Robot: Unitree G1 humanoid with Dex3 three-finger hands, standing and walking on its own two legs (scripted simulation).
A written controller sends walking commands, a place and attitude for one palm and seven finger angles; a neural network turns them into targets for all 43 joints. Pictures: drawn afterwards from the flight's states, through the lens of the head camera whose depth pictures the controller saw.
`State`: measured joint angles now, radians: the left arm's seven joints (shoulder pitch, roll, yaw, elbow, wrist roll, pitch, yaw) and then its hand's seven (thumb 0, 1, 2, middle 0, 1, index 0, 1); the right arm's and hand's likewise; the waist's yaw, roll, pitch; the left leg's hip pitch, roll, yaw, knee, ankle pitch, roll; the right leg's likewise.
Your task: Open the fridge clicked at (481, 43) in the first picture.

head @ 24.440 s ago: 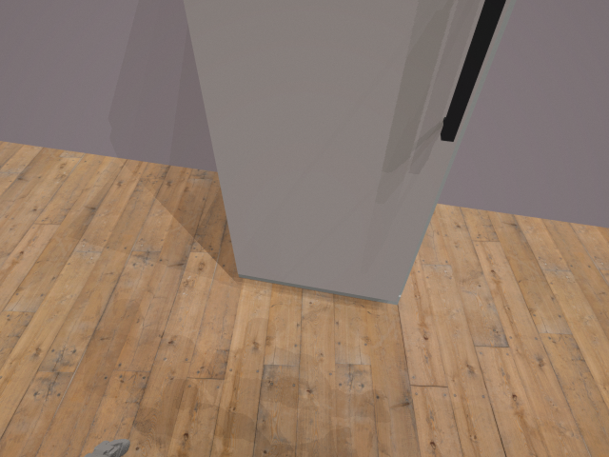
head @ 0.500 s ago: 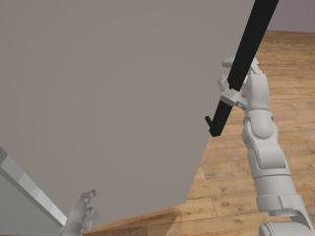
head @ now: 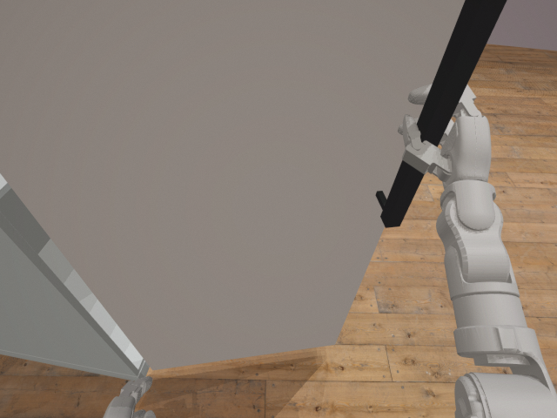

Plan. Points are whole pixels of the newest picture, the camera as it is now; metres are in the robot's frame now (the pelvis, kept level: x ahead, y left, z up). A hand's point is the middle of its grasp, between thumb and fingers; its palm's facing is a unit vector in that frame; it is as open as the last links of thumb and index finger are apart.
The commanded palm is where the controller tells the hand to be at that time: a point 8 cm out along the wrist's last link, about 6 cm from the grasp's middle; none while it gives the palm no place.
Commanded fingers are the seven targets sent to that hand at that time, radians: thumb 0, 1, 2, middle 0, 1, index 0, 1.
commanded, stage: loosen the grip on the handle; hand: right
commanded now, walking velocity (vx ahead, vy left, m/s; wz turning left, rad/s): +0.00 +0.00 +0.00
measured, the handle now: (424, 110) +0.45 -0.13 +0.25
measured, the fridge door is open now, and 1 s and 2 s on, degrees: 72 69 69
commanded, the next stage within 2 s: slip the hand off the handle in 0.60 s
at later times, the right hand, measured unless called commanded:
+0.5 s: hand (408, 148) +0.43 -0.12 +0.20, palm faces +0.05 +0.99 -0.15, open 13.6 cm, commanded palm +0.39 -0.17 +0.20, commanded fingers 0.00 0.55 -0.20 0.25 1.15 0.25 1.15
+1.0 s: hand (440, 152) +0.43 -0.17 +0.20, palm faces +0.12 +0.98 -0.15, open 14.7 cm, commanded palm +0.40 -0.22 +0.19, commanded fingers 0.00 0.55 -0.20 0.25 1.15 0.25 1.15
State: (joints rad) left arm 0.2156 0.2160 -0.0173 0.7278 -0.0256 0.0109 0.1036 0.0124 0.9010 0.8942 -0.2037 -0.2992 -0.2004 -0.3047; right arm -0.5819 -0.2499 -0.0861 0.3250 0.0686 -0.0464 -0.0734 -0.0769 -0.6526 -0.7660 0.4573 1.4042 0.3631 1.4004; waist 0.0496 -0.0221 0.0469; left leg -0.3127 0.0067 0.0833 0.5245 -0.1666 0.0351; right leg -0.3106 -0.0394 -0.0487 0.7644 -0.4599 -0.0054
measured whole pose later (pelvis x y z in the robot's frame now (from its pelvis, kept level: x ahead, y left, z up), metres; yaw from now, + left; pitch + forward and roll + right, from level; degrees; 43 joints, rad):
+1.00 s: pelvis +0.06 +0.00 +0.00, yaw +1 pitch +3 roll +0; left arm 0.24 0.24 0.00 0.66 -0.03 -0.11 0.04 0.01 0.90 0.89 -0.20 -0.30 -0.20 -0.30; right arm -0.39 -0.28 -0.17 0.32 0.10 -0.28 0.03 -0.02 0.55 -0.20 0.26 1.16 0.25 1.15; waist -0.01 -0.02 -0.05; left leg -0.35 0.02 0.07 0.56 -0.26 0.02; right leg -0.25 -0.04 -0.07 0.54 -0.34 0.02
